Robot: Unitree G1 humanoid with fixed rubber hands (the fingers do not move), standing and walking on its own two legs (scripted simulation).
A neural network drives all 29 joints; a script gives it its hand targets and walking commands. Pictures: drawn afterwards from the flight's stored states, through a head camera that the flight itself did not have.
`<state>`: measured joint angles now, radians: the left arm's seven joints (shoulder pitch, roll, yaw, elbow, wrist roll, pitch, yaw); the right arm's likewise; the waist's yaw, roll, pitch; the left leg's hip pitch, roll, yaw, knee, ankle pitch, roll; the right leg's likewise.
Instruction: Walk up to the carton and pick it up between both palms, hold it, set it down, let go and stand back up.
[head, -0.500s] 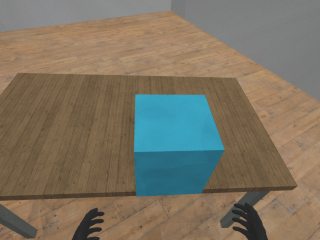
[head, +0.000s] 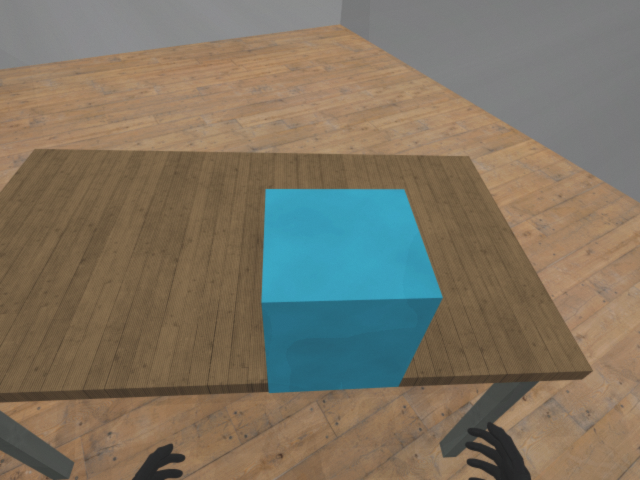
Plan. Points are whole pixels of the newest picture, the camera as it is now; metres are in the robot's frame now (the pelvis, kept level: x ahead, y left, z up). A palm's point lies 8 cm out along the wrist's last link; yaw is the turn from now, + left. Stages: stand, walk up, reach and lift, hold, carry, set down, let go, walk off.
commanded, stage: stand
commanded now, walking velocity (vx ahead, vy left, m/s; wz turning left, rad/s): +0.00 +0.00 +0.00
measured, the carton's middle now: (335, 292) +0.41 +0.00 -0.01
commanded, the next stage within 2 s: none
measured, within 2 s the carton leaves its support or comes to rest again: neither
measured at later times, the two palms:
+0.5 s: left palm out of the picture +0.08 +0.25 -0.12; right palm out of the picture +0.16 -0.24 -0.09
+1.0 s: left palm out of the picture +0.07 +0.25 -0.12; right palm out of the picture +0.15 -0.24 -0.09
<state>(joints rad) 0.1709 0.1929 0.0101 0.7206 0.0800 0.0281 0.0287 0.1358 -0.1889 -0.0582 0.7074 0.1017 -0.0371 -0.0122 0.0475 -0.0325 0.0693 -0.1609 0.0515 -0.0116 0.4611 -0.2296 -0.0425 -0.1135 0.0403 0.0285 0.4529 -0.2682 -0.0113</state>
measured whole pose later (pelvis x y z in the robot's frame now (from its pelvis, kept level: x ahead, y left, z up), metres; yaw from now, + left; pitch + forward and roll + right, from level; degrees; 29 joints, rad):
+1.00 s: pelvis +0.00 +0.00 +0.00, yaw +0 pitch -4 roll +0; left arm 0.17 0.23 0.01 0.97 0.08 -0.02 0.02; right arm 0.16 -0.22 -0.06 0.75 0.10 0.01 -0.01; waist 0.05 0.02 0.07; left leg -0.16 0.05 -0.01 0.46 -0.23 -0.04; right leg -0.11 0.04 0.03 0.45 -0.26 -0.01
